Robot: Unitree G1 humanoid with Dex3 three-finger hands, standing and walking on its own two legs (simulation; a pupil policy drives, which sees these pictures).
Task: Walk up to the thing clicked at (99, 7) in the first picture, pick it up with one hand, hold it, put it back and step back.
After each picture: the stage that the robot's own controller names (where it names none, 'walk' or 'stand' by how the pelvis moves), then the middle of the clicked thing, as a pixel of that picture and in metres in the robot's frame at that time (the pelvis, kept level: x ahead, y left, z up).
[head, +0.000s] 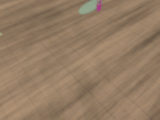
stand; (99, 2) +2.20 -0.25 -0.65
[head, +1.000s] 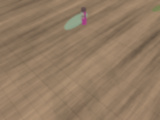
walk; (83, 16) +2.06 +0.13 -0.63
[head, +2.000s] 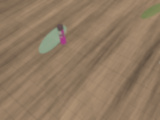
walk; (61, 34) +1.45 +0.33 -0.65
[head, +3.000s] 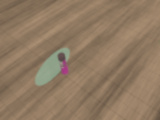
walk; (63, 64) +0.99 +0.28 -0.65
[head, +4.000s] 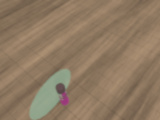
walk; (62, 94) +0.64 +0.24 -0.64
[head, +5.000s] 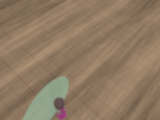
stand; (60, 109) +0.48 +0.17 -0.63
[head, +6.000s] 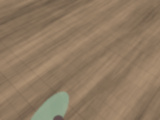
stand; out of the picture +0.42 +0.18 -0.65
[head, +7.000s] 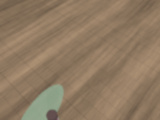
stand; out of the picture +0.41 +0.21 -0.64
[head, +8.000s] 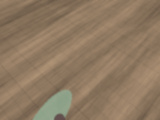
stand; out of the picture +0.41 +0.21 -0.65
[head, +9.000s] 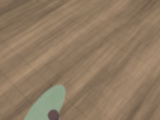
stand; out of the picture +0.41 +0.23 -0.65
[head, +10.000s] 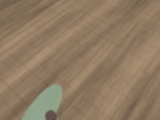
stand; out of the picture +0.39 +0.24 -0.65
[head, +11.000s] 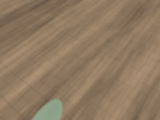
stand; out of the picture +0.35 +0.24 -0.65
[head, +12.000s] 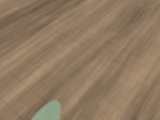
stand; out of the picture +0.36 +0.24 -0.66
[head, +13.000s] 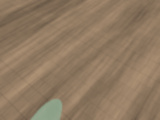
stand; out of the picture +0.36 +0.24 -0.66
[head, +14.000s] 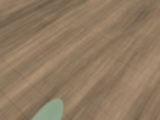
stand; out of the picture +0.36 +0.24 -0.66
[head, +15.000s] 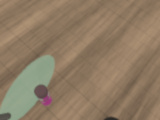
go down; (44, 96) +0.42 +0.21 -0.51
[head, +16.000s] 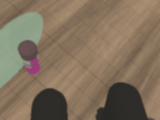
go down; (31, 59) +0.48 +0.21 -0.28
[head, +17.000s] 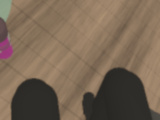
close in; out of the picture +0.47 +0.23 -0.21
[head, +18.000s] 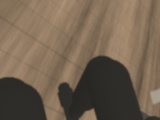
close; out of the picture +0.47 +0.26 -0.17
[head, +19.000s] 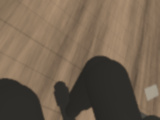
lift; out of the picture +0.45 +0.27 -0.17
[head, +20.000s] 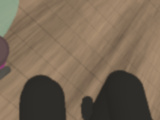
lift; out of the picture +0.36 +0.27 -0.10
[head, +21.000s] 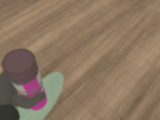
lift; (30, 85) +0.32 +0.18 +0.06
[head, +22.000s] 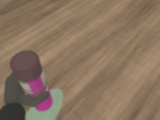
hold; (35, 85) +0.32 +0.17 +0.05
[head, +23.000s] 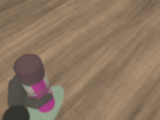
hold; (38, 88) +0.32 +0.16 +0.04
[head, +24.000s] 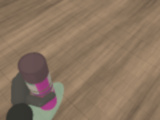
crouch; (41, 86) +0.32 +0.15 +0.03
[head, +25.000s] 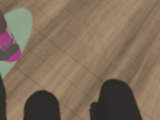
crouch; (1, 39) +0.47 +0.21 -0.05
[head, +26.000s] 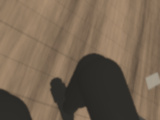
lower; out of the picture +0.48 +0.26 -0.18
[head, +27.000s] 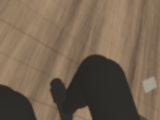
lower; out of the picture +0.48 +0.28 -0.18
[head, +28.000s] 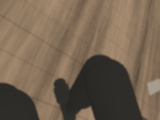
lower; out of the picture +0.47 +0.27 -0.18
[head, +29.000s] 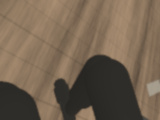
lower; out of the picture +0.46 +0.27 -0.18
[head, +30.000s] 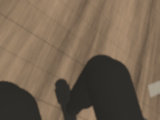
loosen; out of the picture +0.46 +0.25 -0.18
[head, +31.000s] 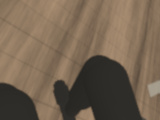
withdraw; out of the picture +0.46 +0.25 -0.18
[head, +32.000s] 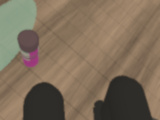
walk; (29, 51) +0.47 +0.20 -0.24
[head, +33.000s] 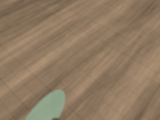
stand; out of the picture +0.38 +0.18 -0.58
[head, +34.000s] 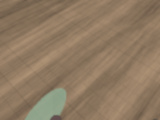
stand; out of the picture +0.40 +0.19 -0.60
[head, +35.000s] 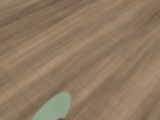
stand; out of the picture +0.40 +0.17 -0.63
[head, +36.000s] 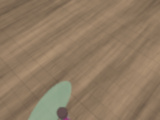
walk; (64, 117) +0.42 +0.18 -0.65
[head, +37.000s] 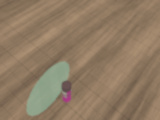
walk; (66, 92) +0.57 +0.10 -0.64
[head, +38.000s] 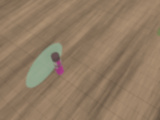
walk; (57, 64) +0.84 +0.30 -0.63
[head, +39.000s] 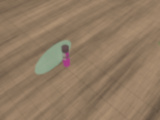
stand; (66, 56) +1.05 +0.19 -0.64
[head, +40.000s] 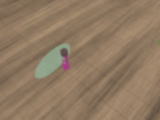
stand; (65, 59) +1.05 +0.20 -0.66
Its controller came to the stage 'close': yes
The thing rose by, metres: 0.70
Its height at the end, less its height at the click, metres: +0.00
